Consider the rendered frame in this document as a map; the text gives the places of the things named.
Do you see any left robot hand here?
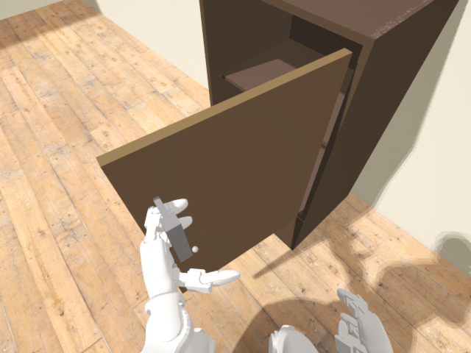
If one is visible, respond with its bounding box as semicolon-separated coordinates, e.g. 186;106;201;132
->
140;199;241;299

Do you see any handle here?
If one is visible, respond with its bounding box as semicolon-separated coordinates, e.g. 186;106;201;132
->
153;196;193;262

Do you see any robot right shin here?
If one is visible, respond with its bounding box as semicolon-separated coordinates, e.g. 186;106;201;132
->
279;325;294;331

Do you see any robot left forearm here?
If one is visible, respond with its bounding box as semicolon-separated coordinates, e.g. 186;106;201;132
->
140;291;194;353

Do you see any cupboard door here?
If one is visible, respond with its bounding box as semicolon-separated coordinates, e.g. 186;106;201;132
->
96;48;353;293

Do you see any right robot hand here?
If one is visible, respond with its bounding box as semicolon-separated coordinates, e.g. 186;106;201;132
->
335;288;394;353

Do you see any robot right thigh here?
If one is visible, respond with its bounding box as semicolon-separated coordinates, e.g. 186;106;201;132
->
269;329;318;353

